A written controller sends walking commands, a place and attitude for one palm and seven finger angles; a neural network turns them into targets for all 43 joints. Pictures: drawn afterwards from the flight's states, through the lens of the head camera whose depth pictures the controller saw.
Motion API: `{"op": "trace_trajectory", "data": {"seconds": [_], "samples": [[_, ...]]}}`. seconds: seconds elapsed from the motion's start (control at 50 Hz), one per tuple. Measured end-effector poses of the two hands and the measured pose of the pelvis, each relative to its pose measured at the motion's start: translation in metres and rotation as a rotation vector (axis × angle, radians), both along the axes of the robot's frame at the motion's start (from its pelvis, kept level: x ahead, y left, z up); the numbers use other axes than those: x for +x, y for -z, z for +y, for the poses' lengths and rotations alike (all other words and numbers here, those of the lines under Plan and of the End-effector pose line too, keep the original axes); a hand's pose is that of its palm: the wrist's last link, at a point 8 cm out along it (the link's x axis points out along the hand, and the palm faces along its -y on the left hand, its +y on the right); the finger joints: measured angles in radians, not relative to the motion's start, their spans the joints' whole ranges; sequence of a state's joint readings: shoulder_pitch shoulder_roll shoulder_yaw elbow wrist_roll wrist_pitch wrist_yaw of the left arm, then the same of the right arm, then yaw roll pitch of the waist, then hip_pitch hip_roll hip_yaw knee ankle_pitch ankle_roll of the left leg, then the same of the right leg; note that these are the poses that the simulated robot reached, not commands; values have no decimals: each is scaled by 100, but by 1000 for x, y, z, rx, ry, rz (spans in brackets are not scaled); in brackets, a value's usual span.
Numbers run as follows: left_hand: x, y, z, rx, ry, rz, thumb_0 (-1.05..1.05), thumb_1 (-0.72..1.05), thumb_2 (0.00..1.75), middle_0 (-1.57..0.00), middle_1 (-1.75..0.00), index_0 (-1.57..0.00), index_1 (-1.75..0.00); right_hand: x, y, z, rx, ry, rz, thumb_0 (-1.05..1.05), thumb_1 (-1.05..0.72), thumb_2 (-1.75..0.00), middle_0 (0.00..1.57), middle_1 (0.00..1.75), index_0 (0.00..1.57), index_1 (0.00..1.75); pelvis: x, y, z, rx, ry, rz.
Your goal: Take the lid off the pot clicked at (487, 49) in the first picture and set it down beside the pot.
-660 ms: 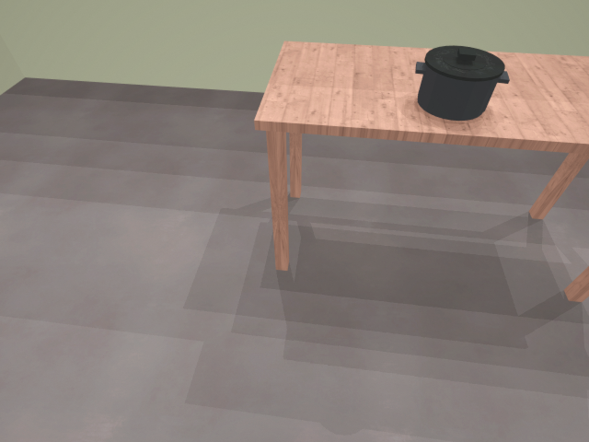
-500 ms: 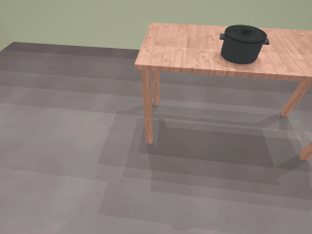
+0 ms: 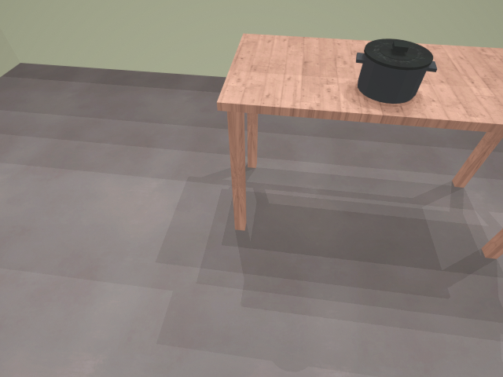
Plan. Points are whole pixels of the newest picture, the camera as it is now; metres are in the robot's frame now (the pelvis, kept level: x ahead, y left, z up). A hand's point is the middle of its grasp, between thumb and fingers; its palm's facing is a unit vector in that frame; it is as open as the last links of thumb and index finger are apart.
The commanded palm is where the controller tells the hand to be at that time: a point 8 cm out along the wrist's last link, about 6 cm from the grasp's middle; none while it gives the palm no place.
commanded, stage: walk to a spot facing it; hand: left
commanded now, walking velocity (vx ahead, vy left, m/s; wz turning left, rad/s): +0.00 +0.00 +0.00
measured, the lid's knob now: (400, 46) +1.00 -0.39 +0.09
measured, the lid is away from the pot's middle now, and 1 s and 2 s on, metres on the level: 0.00 0.00 0.00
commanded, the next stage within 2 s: none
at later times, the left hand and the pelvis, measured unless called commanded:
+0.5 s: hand out of the picture +0.06 +0.18 -0.18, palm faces -0.15 -0.94 -0.29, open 7.4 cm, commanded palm none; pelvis -0.02 -0.02 -0.03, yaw -10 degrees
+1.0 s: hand out of the picture +0.11 +0.20 -0.17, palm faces -0.36 -0.89 -0.27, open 7.4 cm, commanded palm none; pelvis -0.04 +0.01 -0.01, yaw -26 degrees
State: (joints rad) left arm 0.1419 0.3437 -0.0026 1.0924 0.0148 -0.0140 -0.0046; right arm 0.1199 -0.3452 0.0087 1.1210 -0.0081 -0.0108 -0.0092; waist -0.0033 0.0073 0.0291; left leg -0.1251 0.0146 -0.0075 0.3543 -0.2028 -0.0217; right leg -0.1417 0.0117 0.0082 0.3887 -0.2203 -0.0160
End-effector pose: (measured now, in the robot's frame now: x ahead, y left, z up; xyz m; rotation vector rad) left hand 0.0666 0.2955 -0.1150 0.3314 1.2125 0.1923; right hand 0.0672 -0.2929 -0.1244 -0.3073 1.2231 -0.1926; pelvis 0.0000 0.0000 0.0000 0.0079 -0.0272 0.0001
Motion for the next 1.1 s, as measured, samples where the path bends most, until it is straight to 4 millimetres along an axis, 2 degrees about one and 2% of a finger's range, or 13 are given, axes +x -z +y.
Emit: {"op": "trace_trajectory", "data": {"seconds": [0.26, 0.36, 0.5, 0.6, 0.7, 0.82, 0.94, 1.02, 1.1], "samples": [[3, 4, -3, 3, 19, 16, 1, 90, 90, -20, -30, -20, -30, 0, 2, 3, 3, 43, -47, 1, -90, -90, 20, 30, 20, 30, -3, 4, 0, 4, 58, 4], [1, 16, -22, -24, 62, 48, 1, 90, 90, -20, -29, -20, -30, -20, 14, 13, 43, 108, -64, 1, -90, -90, 20, 30, 20, 30, -10, 12, -4, 22, 112, 8], [-8, 26, -64, -54, 106, 52, 1, 91, 90, -20, -29, -20, -30, -59, 46, 12, 122, 198, -20, 1, -90, -90, 20, 30, 20, 30, -20, 26, -22, 28, 175, -7], [-23, 17, -85, -77, 110, 84, 1, 90, 90, -20, -29, -20, -30, -76, 37, 10, 142, 245, 8, 1, -91, -90, 20, 30, 20, 30, -28, 13, -26, 38, 220, 18], [-23, 11, -91, -82, 152, 113, 1, 90, 90, -20, -30, -20, -30, -84, 25, 7, 133, 300, -29, 1, -91, -90, 20, 30, 20, 30, -32, 5, -26, 56, 283, 44], [-5, 10, -80, -72, 211, 105, 1, 90, 90, -20, -30, -20, -30, -87, 16, 7, 99, 358, -84, 1, -91, -90, 20, 30, 20, 30, -34, 3, -16, 54, 360, 61], [27, 16, -60, -64, 290, 77, 1, 90, 90, -20, -30, -20, -30, -93, 3, 19, 51, 412, -159, 1, -91, -90, 20, 30, 20, 30, -36, 6, 5, 41, 435, 75], [58, 22, -52, -74, 353, 41, 1, 90, 90, -20, -29, -20, -30, -118, -2, 33, 11, 449, -163, 1, -91, -90, 20, 30, 20, 30, -37, 10, 16, 25, 468, 67], [86, 18, -59, -86, 418, 5, 1, 91, 90, -20, -29, -20, -30, -148, -4, 47, 14, 501, -108, 1, -90, -90, 20, 30, 20, 30, -37, 7, 15, 20, 523, 55]]}}
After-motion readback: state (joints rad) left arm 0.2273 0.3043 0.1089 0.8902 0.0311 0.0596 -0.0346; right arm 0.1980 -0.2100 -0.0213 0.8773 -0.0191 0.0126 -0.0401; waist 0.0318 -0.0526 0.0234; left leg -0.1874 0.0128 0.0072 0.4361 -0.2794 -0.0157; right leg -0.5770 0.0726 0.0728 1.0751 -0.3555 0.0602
